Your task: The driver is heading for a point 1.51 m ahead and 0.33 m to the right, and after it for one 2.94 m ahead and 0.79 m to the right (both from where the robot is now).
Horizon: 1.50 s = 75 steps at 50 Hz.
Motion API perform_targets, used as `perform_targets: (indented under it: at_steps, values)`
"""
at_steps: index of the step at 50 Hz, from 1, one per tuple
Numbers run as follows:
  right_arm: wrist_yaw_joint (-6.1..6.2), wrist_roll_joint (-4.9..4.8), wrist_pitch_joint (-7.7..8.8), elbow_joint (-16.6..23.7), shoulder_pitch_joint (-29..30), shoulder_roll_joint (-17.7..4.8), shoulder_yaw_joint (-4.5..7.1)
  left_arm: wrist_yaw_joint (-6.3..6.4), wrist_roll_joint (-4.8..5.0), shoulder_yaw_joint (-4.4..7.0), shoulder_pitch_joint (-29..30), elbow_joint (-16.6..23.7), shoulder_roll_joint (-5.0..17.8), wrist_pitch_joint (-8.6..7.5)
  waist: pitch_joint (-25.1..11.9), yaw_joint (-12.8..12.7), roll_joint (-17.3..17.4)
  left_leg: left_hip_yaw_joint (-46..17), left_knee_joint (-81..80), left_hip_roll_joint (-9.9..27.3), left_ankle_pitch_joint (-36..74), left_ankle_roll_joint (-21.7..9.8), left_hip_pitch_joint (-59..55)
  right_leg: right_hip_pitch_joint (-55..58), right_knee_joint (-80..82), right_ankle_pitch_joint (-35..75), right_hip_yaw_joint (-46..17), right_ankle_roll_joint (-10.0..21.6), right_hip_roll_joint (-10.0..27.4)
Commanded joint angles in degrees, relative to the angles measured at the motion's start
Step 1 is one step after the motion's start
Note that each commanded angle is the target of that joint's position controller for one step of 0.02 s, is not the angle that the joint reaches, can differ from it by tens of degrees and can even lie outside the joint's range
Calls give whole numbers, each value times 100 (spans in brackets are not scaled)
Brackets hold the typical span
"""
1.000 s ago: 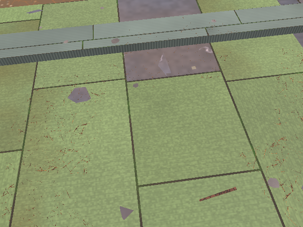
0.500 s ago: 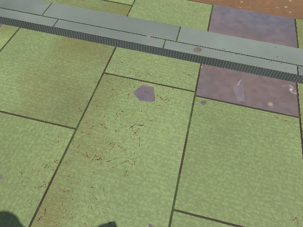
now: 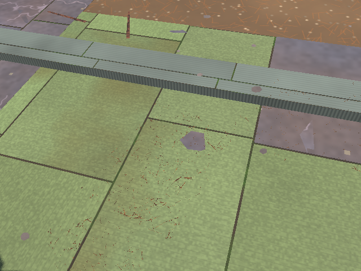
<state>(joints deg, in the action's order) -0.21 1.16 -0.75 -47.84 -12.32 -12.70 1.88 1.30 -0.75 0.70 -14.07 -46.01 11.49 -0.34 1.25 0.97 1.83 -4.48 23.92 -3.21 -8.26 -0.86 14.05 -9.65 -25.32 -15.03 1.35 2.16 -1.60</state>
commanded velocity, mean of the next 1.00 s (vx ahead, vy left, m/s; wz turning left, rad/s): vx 0.04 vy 0.00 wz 0.02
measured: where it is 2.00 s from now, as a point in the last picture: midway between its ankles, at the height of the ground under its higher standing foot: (174, 251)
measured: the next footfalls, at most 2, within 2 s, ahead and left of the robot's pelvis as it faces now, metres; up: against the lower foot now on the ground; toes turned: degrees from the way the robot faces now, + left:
left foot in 1.14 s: +0.17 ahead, +0.12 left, +0.00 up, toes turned +3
right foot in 1.62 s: +0.52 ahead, -0.03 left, +0.00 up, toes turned -4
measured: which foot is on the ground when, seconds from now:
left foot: down 0.00-0.88, up 0.90-1.00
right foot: down 0.00-1.00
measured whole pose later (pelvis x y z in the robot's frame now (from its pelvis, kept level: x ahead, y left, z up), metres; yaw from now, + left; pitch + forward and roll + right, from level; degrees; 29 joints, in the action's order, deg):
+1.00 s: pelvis +0.05 +0.00 +0.00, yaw +0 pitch -1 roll +0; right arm 0.4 2.0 0.4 -64.3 -16.0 -10.4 0.6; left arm 1.7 -1.4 1.8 -22.8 -63.6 10.9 -0.7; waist -1.0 -1.3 -0.9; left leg 1.4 41.8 -0.7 -22.9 -3.2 18.2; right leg -3.4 -21.4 -17.8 0.8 3.9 -2.3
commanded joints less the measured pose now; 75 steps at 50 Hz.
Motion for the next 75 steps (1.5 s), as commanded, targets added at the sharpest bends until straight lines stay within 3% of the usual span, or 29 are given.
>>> perform_targets:
  at_steps: [1,9,24,40,41,43,45,46,48,51,54,55,56,57,58,59,60,61,62,64,67,72,75]
  values:
    - [59,-59,99,74,-113,-494,107,19,17,193,-22,249,773,-67,-123,-18,-488,-401,-176,434,390,-59,-321,-84,791,573,-873,178,836]
    - [143,-61,109,-451,-92,-529,90,11,-3,190,-53,-90,693,-32,0,-92,-101,-570,-418,572,587,-109,-338,60,738,527,-726,177,708]
    - [219,-76,79,-1346,-203,-467,10,57,7,99,-288,-969,570,-41,108,-73,-208,-555,-546,652,630,-163,-541,104,852,609,-677,145,680]
    - [260,-85,65,-1809,-349,-238,-115,101,5,-21,-593,-1535,345,-50,229,-87,-195,-471,-519,646,585,-134,-477,80,842,667,-669,146,665]
    - [260,-79,58,-1835,-401,-193,-131,95,-7,-26,-660,-1573,327,-49,115,-103,-217,-430,-521,586,166,-146,-502,118,927,132,-678,159,632]
    - [246,-45,31,-1766,-350,-251,-95,81,-19,91,-783,-1606,588,2,278,-183,-514,-127,-4,228,-1175,-238,-38,52,1090,-1643,-942,347,636]
    - [168,54,41,-1546,-48,-197,-83,73,-3,188,-1126,-1665,760,62,721,-377,-954,352,975,-48,-1866,-274,949,29,1683,-3252,-1870,810,1257]
    - [120,121,84,-1406,112,-83,-109,77,-6,226,-1235,-1716,782,56,995,-423,-1050,546,1486,123,-1685,-265,1244,-67,1925,-3454,-2315,1058,1689]
    - [51,118,200,-1199,314,-131,-79,59,-77,251,-1302,-1729,714,-29,1189,-403,-793,515,2182,454,-1678,-267,1883,121,2104,-2872,-2573,1280,2003]
    - [-42,55,375,-1026,381,-173,-26,17,-82,289,-1225,-1689,716,-195,990,-308,-645,609,1893,564,-1501,-253,1892,495,1857,-1682,-1953,1142,1735]
    - [-89,-20,435,-933,203,-129,21,-9,-49,314,-1104,-1653,752,-280,783,-126,-789,905,1042,379,-1031,-298,730,-19,1519,-1034,-1372,995,1477]
    - [-87,-36,445,-1055,-231,-64,35,-21,-8,318,-947,-1614,764,-288,719,116,-720,1067,591,229,-665,-318,-135,-528,1216,-908,-1123,904,1332]
    - [-58,-40,460,-1262,-828,-144,101,-36,-17,301,-907,-1581,720,-312,554,347,-516,1078,322,39,-674,-327,-1107,-1039,667,-542,-889,795,1120]
    - [8,1,510,-1460,-1601,-450,221,-73,-48,228,-833,-1505,525,-372,218,678,121,307,-131,537,-1140,-433,-2117,-1608,-593,-131,-389,603,736]
    - [67,47,524,-1558,-2439,-1110,371,-135,-1,93,-759,-1191,31,-417,-235,845,1702,-2421,-1352,2169,-2991,-959,-2809,-2698,-2699,-1154,451,255,-51]
    - [58,23,443,-1669,-2407,-973,330,-165,-143,227,-538,-1099,503,-387,32,659,1180,-3475,-1716,2512,-3412,-1260,-2271,-3122,-3847,-1629,-67,348,-33]
    - [42,26,437,-1412,-1657,-792,268,-214,-149,240,-341,-1049,495,-376,519,294,417,-2855,-1598,2384,-3316,-1204,-1779,-3351,-4244,-1055,-288,439,359]
    - [9,13,486,-1230,-1184,-625,222,-267,-112,204,-298,-1082,360,-411,643,132,67,-2251,-1640,2138,-2522,-1116,-1366,-3199,-4180,-475,-347,430,538]
    - [11,1,540,-1150,-969,-530,179,-297,-93,205,-335,-1114,284,-425,604,-39,-18,-1728,-1706,1900,-1776,-1010,-1164,-2953,-3985,-123,-333,383,660]
    - [47,-12,632,-1214,-1054,-286,79,-328,-145,228,-446,-1165,302,-342,435,-171,72,-970,-1697,1582,-423,-898,-1178,-2704,-3769,148,-183,232,701]
    - [84,-41,696,-1407,-1555,-294,33,-341,-128,250,-14,-996,302,-232,435,-153,143,-400,-1598,1458,1179,-930,-1445,-3059,-3555,375,63,82,654]
    - [95,-24,700,-1445,-1761,-239,-41,-353,-68,152,1357,-443,153,-214,687,46,237,130,-1658,1240,2243,-945,-1263,-2974,-2013,1004,439,-19,465]
    - [131,-23,713,-1501,-1876,-337,-30,-333,-27,124,1731,-261,175,-225,716,89,324,242,-1646,1340,2795,-930,-1415,-2463,-1156,1218,596,149,294]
